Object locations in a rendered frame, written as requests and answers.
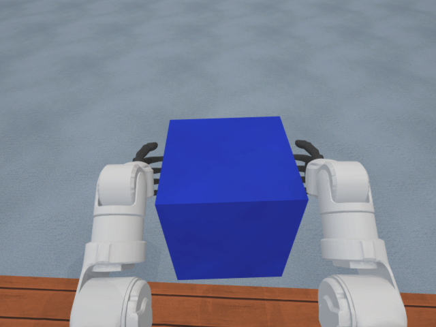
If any robot right forearm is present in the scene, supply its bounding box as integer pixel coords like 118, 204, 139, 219
305, 159, 407, 322

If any robot left hand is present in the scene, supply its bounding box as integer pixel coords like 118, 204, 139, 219
133, 142, 164, 196

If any left robot upper arm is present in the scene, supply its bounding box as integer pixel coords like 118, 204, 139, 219
71, 277, 153, 327

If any carton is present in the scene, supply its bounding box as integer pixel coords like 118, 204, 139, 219
155, 116, 309, 280

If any robot left forearm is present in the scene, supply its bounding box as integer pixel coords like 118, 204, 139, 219
69, 161, 154, 327

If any right robot upper arm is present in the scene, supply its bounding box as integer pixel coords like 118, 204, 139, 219
318, 275, 407, 327

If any robot right hand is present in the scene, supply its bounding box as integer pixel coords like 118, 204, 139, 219
293, 140, 324, 194

